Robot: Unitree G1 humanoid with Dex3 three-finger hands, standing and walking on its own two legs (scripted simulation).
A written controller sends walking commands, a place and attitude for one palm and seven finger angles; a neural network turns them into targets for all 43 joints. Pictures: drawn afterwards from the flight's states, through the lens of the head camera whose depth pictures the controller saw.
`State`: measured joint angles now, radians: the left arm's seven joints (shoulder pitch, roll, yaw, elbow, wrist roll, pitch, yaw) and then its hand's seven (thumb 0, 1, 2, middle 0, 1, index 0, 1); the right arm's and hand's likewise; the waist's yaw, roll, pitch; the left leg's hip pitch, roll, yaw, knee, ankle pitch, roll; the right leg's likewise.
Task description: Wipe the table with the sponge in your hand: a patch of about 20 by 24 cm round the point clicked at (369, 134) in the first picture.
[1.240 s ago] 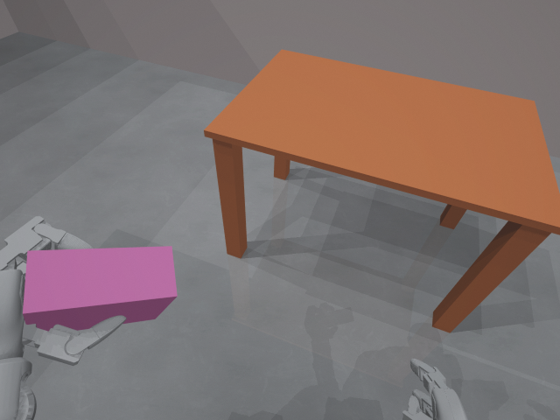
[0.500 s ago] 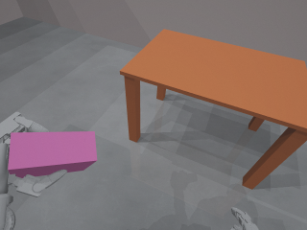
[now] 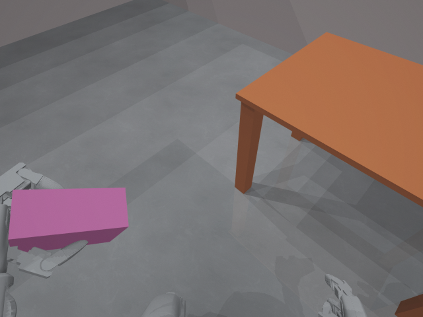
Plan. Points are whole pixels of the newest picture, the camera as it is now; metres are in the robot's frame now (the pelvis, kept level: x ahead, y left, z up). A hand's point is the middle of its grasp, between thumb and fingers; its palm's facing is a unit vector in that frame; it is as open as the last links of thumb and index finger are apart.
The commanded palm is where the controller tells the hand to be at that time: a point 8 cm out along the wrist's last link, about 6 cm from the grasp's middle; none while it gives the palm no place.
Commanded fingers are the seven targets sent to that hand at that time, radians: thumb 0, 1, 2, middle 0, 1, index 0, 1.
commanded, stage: walk to a spot facing it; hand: left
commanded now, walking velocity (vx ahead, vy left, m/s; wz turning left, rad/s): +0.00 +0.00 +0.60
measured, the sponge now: (87, 219) +0.23 +0.20 +0.13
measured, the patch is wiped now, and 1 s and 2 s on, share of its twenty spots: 0.00 0.00 0.00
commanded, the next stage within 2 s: none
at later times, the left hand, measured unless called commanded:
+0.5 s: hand (54, 221) +0.21 +0.22 +0.17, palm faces +0.56 -0.64 -0.52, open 10.1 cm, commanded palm +0.16 +0.25 +0.17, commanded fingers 0.00 0.10 1.30 -1.20 -1.60 -1.20 -1.60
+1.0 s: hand out of the picture +0.09 +0.19 +0.16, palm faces +0.77 -0.50 -0.40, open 10.1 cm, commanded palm +0.02 +0.20 +0.17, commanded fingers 0.00 0.10 1.30 -1.20 -1.60 -1.20 -1.60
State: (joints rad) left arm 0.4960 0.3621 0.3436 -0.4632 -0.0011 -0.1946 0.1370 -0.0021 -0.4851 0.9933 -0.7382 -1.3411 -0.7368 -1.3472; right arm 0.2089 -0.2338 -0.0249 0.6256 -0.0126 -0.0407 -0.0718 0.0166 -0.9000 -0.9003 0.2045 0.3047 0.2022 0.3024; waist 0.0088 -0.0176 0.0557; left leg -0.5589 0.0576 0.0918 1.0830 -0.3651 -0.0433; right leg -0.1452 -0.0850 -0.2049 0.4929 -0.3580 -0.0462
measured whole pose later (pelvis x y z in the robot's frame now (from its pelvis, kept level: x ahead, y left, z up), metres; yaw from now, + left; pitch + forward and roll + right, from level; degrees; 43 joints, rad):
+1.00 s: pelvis +0.04 -0.12 -0.01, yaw +33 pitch -2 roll +0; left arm 0.47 0.39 0.35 -0.55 -0.01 -0.16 0.14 0.00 -0.49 1.00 -0.74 -1.34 -0.74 -1.35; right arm 0.22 -0.19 -0.02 0.56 0.00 -0.09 -0.05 0.01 -0.90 -0.90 0.20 0.30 0.20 0.30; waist -0.01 -0.05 0.04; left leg -0.28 0.03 0.00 0.58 -0.27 -0.01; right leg -0.45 -0.06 -0.10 0.96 -0.47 0.07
